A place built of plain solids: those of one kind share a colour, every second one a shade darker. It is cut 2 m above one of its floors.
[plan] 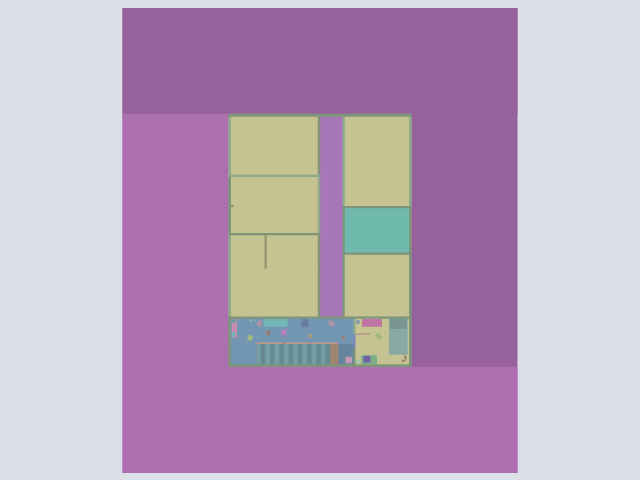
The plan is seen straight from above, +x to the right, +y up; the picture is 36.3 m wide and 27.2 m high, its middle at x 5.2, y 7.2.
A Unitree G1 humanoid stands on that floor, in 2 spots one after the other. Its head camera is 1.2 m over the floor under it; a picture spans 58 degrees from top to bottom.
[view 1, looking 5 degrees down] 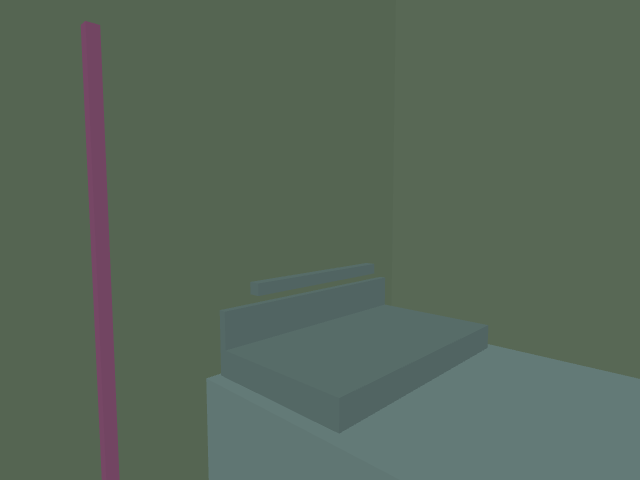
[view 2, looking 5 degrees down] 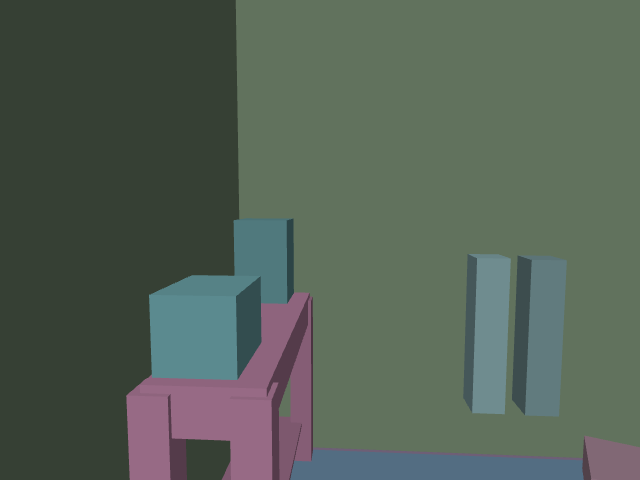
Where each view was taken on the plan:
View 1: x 8.32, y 1.43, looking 44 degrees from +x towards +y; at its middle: wall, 1.90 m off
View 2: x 0.68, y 0.73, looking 94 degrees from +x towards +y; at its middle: wall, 2.02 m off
